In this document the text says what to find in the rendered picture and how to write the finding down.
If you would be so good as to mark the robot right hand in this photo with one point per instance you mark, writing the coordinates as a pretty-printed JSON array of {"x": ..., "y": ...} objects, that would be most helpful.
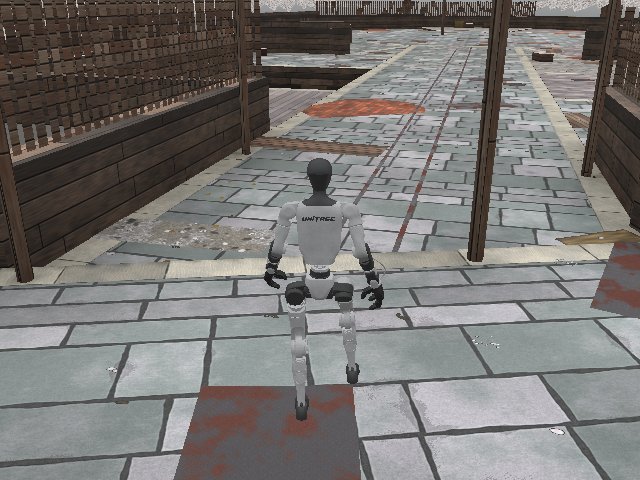
[{"x": 378, "y": 295}]

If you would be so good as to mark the right robot shin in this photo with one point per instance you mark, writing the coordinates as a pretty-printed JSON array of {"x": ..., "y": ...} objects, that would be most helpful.
[{"x": 349, "y": 342}]

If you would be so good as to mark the left robot upper arm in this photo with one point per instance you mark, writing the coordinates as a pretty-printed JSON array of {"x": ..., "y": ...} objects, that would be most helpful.
[{"x": 287, "y": 212}]

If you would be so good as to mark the robot right forearm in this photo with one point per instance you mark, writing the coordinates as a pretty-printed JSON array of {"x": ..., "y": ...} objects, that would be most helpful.
[{"x": 369, "y": 269}]

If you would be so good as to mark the robot left forearm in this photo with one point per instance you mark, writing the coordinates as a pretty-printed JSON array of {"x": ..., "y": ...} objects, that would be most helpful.
[{"x": 272, "y": 261}]

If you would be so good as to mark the right robot upper arm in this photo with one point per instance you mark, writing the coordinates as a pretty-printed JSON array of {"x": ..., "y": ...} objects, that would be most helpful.
[{"x": 351, "y": 212}]

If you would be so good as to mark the robot torso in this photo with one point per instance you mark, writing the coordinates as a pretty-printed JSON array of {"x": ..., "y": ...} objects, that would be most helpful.
[{"x": 319, "y": 237}]

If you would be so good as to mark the robot left hand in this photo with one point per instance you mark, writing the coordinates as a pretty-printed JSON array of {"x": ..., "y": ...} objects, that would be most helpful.
[{"x": 278, "y": 274}]

